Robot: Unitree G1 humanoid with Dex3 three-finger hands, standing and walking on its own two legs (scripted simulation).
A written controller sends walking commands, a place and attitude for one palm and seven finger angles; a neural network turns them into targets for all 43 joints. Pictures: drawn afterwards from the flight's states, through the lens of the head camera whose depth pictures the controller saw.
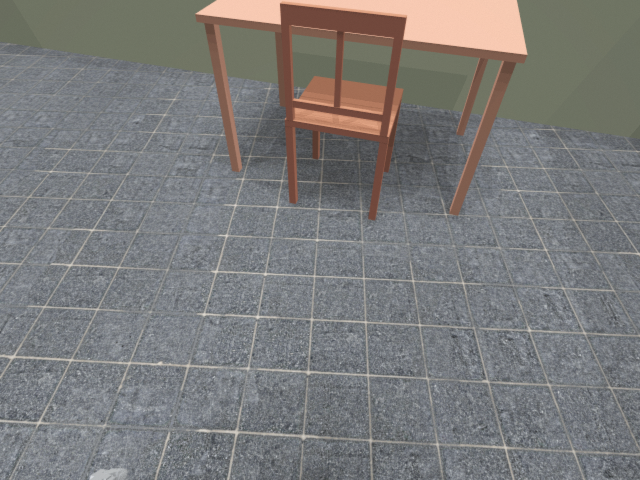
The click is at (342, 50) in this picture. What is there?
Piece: chair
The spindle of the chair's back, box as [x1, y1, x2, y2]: [334, 31, 344, 107]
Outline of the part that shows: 337,31 334,106 339,107 344,32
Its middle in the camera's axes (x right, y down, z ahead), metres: +0.06 -0.58 +1.35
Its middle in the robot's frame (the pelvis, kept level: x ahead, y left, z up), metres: +1.39 +0.00 -0.11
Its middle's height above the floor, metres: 0.66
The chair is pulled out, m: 0.00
